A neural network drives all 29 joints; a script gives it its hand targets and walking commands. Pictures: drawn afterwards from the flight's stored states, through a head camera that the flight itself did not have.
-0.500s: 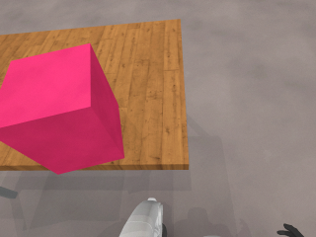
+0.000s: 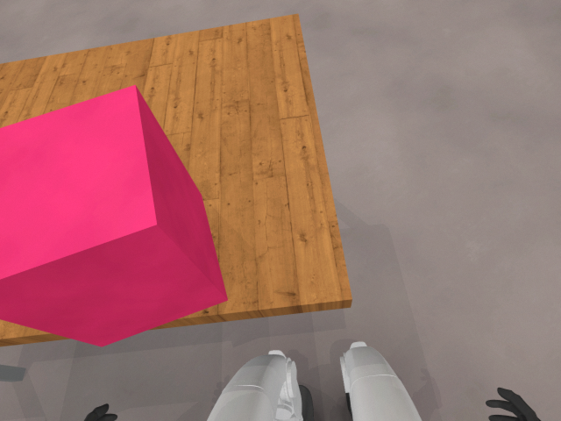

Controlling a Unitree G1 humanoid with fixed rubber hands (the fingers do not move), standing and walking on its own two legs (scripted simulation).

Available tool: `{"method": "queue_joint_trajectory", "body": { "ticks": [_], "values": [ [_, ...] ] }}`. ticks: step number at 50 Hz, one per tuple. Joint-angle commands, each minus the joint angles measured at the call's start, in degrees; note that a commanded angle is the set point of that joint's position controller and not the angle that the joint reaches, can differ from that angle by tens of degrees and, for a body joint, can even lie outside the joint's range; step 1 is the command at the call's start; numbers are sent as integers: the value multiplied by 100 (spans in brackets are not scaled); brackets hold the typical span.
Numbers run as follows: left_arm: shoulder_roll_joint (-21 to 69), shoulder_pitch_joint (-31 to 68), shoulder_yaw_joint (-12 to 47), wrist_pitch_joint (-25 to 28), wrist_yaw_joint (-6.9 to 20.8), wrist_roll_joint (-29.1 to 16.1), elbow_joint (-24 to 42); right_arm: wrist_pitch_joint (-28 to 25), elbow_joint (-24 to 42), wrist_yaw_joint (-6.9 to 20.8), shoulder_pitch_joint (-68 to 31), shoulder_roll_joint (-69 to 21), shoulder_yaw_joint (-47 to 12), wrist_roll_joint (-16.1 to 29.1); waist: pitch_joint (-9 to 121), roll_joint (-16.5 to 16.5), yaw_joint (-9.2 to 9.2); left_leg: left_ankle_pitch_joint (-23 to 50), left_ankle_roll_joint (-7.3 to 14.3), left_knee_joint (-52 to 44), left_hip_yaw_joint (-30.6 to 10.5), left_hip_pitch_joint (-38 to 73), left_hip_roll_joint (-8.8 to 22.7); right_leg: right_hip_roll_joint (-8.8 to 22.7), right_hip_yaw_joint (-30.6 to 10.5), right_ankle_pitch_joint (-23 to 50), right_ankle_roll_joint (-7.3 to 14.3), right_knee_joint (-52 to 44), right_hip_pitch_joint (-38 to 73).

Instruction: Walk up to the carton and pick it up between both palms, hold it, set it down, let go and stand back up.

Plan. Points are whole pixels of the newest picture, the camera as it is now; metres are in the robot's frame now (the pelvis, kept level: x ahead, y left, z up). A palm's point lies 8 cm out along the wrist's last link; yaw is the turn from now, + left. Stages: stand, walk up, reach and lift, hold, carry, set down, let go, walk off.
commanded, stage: walk up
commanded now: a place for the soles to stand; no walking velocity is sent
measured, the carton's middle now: (116, 229) +0.35 +0.23 +0.07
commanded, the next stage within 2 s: none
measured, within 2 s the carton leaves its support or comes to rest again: neither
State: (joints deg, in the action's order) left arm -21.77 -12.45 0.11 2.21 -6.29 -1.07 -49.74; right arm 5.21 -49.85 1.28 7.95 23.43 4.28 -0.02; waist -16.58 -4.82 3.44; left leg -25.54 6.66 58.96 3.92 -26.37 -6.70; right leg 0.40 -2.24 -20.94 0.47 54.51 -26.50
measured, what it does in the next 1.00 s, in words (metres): walks backwards: left foot, then right foot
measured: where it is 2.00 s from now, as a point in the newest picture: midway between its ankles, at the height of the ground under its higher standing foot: outside the picture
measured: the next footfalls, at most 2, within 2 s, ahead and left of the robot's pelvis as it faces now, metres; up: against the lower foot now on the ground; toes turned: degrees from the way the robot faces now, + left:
left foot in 0.32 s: -0.04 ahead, +0.22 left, +0.00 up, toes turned -1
right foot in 0.92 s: -0.01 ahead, -0.07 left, +0.00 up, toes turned +11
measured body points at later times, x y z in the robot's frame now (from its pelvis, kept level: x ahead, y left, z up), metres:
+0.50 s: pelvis -0.11 +0.12 +0.00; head -0.06 +0.15 +0.45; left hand -0.03 +0.45 -0.13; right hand -0.01 -0.20 -0.10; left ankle -0.08 +0.22 -0.68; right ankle -0.01 -0.05 -0.63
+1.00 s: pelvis -0.14 +0.01 +0.00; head -0.11 +0.02 +0.45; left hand -0.06 +0.35 -0.11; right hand -0.02 -0.30 -0.10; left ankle -0.08 +0.21 -0.67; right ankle -0.05 -0.08 -0.68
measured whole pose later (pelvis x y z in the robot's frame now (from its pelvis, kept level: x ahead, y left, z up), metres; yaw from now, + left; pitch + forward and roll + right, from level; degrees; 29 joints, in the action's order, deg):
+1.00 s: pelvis -0.14 +0.01 +0.00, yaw +5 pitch -7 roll +3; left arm -26.1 -8.7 0.2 -1.3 -1.2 0.7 -53.1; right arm -0.6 -49.8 -2.7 11.5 20.7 3.8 0.0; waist -10.4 4.5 1.0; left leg -26.8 0.4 54.6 -7.6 -24.7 -1.3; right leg -2.8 -5.5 -23.4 1.5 55.8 -25.6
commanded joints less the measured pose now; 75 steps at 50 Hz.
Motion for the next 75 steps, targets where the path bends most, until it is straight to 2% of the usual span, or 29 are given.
{"method": "queue_joint_trajectory", "body": {
  "ticks": [1,2,5,9,11,13,14,15,16,18,21,22,23,29,40,43,44,45,46,48,51,53,64,69,71,72,73,74,75],
  "values": [
    [-1881,248,-761,-29,-122,170,585,-25,661,-68,422,1270,436,-127,1508,1146,-227,-642,-775,3190,-1741,-904,-172,2512,-2756,1808,1953,-2995,650],
    [-1784,373,-745,-24,-96,155,604,-32,546,-98,662,1309,461,-128,1432,1173,-116,-499,-786,3182,-1768,-947,-108,2295,-2406,1825,1714,-2799,648],
    [-1692,137,-753,-6,-38,152,574,-90,497,-109,618,1340,471,-107,1422,1262,-371,-266,-886,3193,-1519,-923,5,2026,-1962,1803,1612,-2546,746],
    [-1718,414,-755,-122,111,294,619,-184,440,-78,433,1049,343,66,1246,2464,-511,-818,-826,950,-632,-149,290,1396,-1162,300,1208,-2672,242],
    [-1827,792,-775,-185,166,394,772,-221,289,-64,740,1107,368,83,1514,2847,-365,-1215,-721,-619,-546,341,599,1467,-955,146,1124,-2404,239],
    [-1833,1103,-716,-289,200,323,765,-290,-19,-102,1375,1239,485,23,1821,2481,79,-543,-623,-2220,-827,1627,851,1409,-669,34,749,-1227,-336],
    [-1491,1211,-645,-347,177,264,764,-334,-198,-139,1812,1380,563,-97,1617,1156,384,-564,-759,-2654,-1317,2079,913,875,-120,-187,457,316,-1103],
    [-1051,1234,-497,-387,151,145,884,-363,-206,-212,1945,1546,598,-222,957,-205,429,-427,-939,-3253,-2627,1298,1307,188,107,-1438,212,1453,-2031],
    [-1121,1330,-503,-422,118,130,1011,-379,126,-247,1353,1848,639,-251,668,-154,205,-455,-979,-3806,-4568,345,1894,-256,-720,-1504,112,2047,-2342],
    [-1565,1799,-579,-371,89,147,1052,-400,407,-309,418,2494,701,-231,418,-846,292,-1526,-937,-5019,-5962,-1114,2340,-466,-1566,-1634,83,2083,-1556],
    [-1673,841,-583,-373,169,85,236,-484,458,-382,-219,1801,575,-217,474,-284,-220,-1281,-1332,-4323,-4015,-9,1814,-238,-1518,-469,57,1987,-1829],
    [-1588,376,-623,-393,215,52,59,-543,403,-401,-22,1635,566,-177,846,-84,-307,-575,-1300,-3979,-3836,820,1786,-370,-1445,-283,39,2030,-1808],
    [-1515,166,-647,-408,240,46,-122,-622,356,-429,160,1526,537,-114,1150,70,-323,82,-1427,-3795,-3722,1328,1831,-407,-1564,-223,44,1964,-1661],
    [-1542,299,-675,-453,371,193,21,-849,295,-537,768,1425,490,-51,1845,-2,-187,1572,-849,-3089,-3779,2683,2052,-324,-1657,-368,-41,1318,-1546],
    [-1746,216,-729,-393,561,292,-91,-896,417,-558,73,1807,482,-163,1463,-305,-262,551,819,-2914,-3722,774,2441,121,-627,-1012,63,866,-416],
    [-1568,-359,-732,-241,594,271,-315,-832,475,-519,-559,1699,383,-143,1624,-136,-757,936,376,-2247,-2806,-375,2066,169,-247,-215,297,-1408,1424],
    [-1610,-748,-776,-190,606,296,-443,-783,434,-504,-375,1428,287,-126,1837,197,-920,1136,28,-1346,-2148,-816,1692,99,-404,-224,326,-1987,2249],
    [-1846,-729,-812,-130,564,335,-516,-735,373,-490,-71,923,162,-64,1743,1538,-807,166,-348,162,-1419,-1265,799,590,-1911,-352,502,-2740,2161],
    [-2125,-36,-786,-94,553,297,-158,-677,309,-516,314,918,134,-46,1452,1657,-383,-1004,-561,670,-986,-1455,174,1301,-3724,-988,840,-3341,1274],
    [-2094,618,-771,-52,511,290,32,-652,120,-447,203,1456,330,-21,1136,837,-406,-980,-566,506,-1440,-456,463,1528,-4138,-2848,940,-3982,-25],
    [-1839,485,-707,-2,479,259,-63,-590,-148,-315,477,1343,324,33,768,1108,-369,-249,-559,237,-1390,-746,576,1102,-3239,-2836,155,-4021,452],
    [-1800,223,-760,63,486,259,-98,-564,-121,-273,549,1359,323,24,1212,1076,-520,-73,-591,247,-1439,-907,551,1095,-3274,-2807,-137,-4072,1170],
    [-1429,366,-806,61,467,255,33,-597,-18,-298,707,1248,299,-42,2044,1088,-446,-353,-611,-315,-962,-616,790,1187,-2694,-1390,444,-3590,1984],
    [-1403,775,-749,-41,554,293,180,-662,-24,-288,1105,1120,308,-92,1930,1523,-248,-546,-437,-1132,-595,345,818,1105,-2227,-954,910,-3204,936],
    [-1338,903,-671,-133,566,238,230,-770,-137,-273,1162,957,268,-105,1908,1109,-162,448,-426,-2185,-354,1468,736,869,-1643,-332,826,-2704,-45],
    [-1293,725,-631,-137,571,182,108,-785,-242,-266,1384,1003,276,-172,1994,792,-108,-94,-271,-2743,-927,1688,929,743,-1530,-554,636,-2308,-140],
    [-984,550,-564,-164,562,114,90,-817,-210,-284,1413,1201,311,-259,1923,-251,-95,-922,-1,-3657,-2349,1604,1630,263,-966,-654,314,-1129,-427],
    [-824,581,-540,-173,554,68,87,-847,56,-303,812,1453,348,-283,1398,-656,-249,-918,275,-4279,-3848,987,2340,-431,-386,-891,104,-274,-697],
    [-1124,546,-587,-182,536,105,30,-856,209,-329,439,1570,390,-292,1200,111,-313,-820,329,-4187,-3725,658,2450,-362,-570,-904,126,142,-647]
  ]
}}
